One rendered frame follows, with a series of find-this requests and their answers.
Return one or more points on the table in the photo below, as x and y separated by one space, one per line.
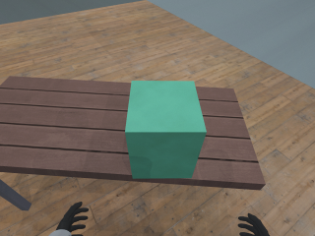
76 128

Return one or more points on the left robot hand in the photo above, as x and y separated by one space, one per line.
69 218

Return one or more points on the right robot hand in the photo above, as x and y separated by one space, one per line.
258 228

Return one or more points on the carton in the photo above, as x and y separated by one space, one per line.
165 129

